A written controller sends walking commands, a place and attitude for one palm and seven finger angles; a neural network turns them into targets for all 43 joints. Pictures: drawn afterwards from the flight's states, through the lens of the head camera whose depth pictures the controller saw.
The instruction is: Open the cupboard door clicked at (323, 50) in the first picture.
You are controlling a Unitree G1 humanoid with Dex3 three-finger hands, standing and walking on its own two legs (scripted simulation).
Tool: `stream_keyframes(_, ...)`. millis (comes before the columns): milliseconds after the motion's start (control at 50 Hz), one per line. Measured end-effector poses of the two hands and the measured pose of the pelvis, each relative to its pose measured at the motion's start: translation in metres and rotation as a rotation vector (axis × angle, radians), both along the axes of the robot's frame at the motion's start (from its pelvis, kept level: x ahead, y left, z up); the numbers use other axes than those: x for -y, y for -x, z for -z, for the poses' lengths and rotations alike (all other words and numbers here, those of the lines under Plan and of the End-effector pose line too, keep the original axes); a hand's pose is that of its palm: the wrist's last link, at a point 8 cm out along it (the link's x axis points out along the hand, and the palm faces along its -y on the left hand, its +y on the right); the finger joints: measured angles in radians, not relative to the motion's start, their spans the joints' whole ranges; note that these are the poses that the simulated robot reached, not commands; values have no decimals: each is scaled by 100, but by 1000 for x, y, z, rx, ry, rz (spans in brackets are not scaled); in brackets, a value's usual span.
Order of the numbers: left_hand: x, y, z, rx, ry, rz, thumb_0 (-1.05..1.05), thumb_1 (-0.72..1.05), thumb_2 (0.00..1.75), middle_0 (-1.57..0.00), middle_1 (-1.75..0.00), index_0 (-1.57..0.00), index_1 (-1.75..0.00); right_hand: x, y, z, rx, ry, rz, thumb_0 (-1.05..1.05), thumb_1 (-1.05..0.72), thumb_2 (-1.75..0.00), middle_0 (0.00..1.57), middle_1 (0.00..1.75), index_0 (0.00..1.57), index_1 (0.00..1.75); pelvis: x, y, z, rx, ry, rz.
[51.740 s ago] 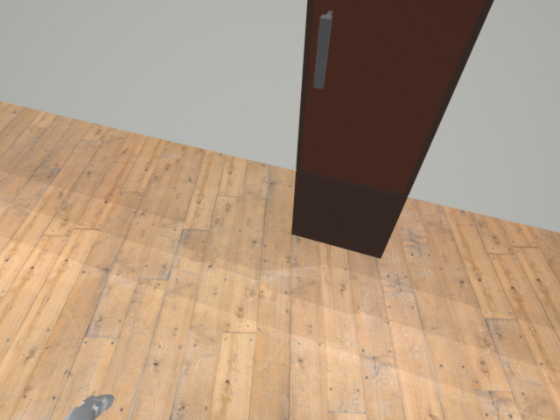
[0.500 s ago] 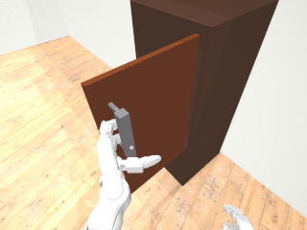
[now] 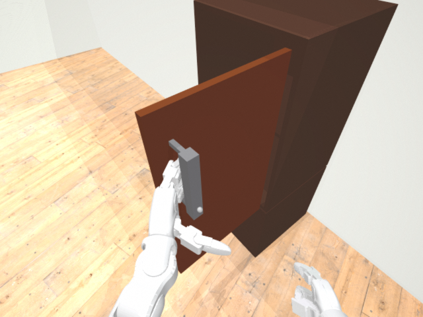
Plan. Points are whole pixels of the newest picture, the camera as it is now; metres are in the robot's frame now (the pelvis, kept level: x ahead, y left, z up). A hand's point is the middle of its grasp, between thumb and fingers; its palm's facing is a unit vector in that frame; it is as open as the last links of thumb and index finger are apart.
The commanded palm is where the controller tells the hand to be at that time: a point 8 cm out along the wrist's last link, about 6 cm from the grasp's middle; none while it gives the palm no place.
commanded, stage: slide the hand sideways off the handle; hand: left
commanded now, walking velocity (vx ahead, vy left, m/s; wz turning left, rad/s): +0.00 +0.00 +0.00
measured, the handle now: (185, 180) +0.34 +0.09 +0.11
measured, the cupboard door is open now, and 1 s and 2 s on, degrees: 92 94 94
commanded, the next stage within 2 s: draw the hand back to the body in 1.08 s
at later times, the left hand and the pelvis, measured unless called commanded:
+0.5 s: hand (183, 232) +0.23 +0.07 +0.11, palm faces -0.06 -1.00 +0.00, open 16.3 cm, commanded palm +0.20 +0.12 +0.10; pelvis +0.00 +0.01 +0.00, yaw -2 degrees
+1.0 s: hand (154, 256) +0.19 +0.11 +0.10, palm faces -0.02 -1.00 -0.04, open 16.3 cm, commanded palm +0.15 +0.17 +0.10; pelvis +0.01 -0.01 -0.01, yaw -1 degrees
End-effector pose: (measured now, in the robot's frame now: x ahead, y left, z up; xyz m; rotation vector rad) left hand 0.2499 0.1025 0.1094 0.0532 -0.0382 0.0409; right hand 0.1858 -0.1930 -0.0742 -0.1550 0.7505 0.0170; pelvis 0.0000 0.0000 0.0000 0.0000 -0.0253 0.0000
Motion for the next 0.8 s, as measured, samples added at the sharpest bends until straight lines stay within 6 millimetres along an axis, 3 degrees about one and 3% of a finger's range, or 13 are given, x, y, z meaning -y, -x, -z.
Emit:
stream_keyframes(60,-3,4,0,5,-18,156,-1,-50,30,-22,-39,-14,-39,1,5,0,14,1,13,2,-91,-90,20,30,20,30,-4,1,0,4,2,0)
stream_keyframes(120,-3,5,0,-8,35,207,-2,-50,30,-19,-35,-12,-35,1,10,1,25,0,32,2,-91,-90,20,30,20,30,-7,2,0,7,5,5)
stream_keyframes(200,-4,7,1,-19,105,171,-2,-50,30,-16,-32,-13,-32,2,16,-1,30,-1,46,2,-91,-90,20,30,20,30,-9,1,-1,3,3,18)
stream_keyframes(340,-6,22,1,-8,63,134,-1,-50,30,-15,-31,-15,-31,3,19,-5,39,-7,45,2,-91,-90,20,30,20,30,-8,-1,0,-1,1,34)
stream_keyframes(800,-46,65,3,-32,30,73,-1,-50,30,-15,-30,-15,-30,19,-2,-10,150,3,26,2,-91,-90,20,30,20,30,5,-8,4,-25,1,18)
